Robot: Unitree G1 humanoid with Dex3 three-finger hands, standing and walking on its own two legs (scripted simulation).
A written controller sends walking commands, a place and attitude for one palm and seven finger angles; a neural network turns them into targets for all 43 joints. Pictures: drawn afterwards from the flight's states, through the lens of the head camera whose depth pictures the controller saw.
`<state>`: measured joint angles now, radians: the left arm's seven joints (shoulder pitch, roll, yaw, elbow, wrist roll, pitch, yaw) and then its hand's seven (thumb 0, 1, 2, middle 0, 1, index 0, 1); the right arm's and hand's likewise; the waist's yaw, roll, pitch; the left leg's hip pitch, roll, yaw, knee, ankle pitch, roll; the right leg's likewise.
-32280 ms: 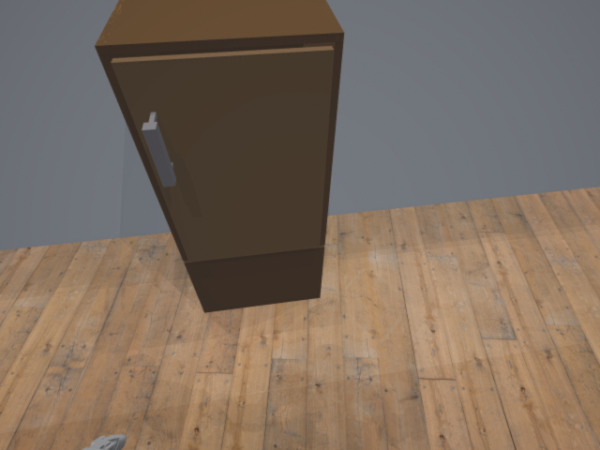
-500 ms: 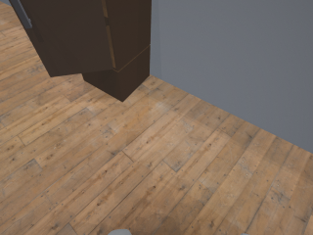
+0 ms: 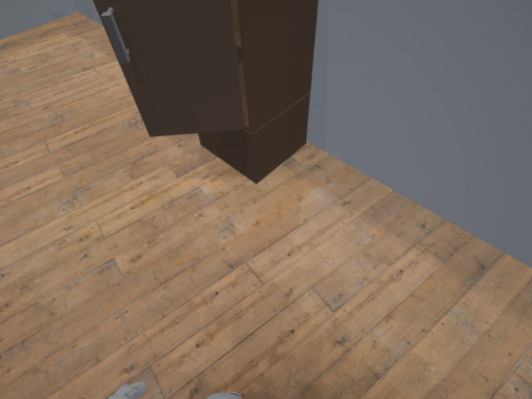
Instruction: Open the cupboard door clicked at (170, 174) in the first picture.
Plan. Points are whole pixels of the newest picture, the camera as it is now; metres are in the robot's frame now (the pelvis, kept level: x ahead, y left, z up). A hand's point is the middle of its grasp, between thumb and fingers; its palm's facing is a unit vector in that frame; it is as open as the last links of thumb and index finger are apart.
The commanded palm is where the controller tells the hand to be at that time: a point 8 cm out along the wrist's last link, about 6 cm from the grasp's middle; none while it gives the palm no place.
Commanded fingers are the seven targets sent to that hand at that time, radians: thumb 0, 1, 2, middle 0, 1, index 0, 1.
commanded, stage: turn to face it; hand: left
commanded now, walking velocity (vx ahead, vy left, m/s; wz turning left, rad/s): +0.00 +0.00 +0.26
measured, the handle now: (117, 35) +1.06 +0.51 +0.02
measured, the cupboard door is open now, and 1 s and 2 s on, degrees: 48 48 48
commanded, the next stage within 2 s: take the last steps up to it in 0.02 s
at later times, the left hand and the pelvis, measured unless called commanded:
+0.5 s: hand out of the picture -0.07 +0.23 -0.18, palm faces +0.29 -0.94 -0.18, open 7.4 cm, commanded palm none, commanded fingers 0.00 0.90 0.90 -0.20 -0.30 -0.20 -0.30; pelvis +0.03 +0.06 +0.00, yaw +11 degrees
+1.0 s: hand (123, 310) +0.29 +0.31 -0.15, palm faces +0.10 -0.98 -0.15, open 7.4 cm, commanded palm none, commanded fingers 0.00 0.90 0.90 -0.20 -0.30 -0.20 -0.30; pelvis +0.18 +0.13 +0.00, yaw +10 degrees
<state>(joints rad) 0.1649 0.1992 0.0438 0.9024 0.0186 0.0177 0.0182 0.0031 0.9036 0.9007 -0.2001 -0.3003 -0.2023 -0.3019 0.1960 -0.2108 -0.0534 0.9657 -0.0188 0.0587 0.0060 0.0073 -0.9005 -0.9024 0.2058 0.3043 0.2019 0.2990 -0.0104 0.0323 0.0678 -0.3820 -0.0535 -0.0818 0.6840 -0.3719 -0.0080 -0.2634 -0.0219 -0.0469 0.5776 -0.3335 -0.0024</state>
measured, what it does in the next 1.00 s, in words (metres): walks ahead: left foot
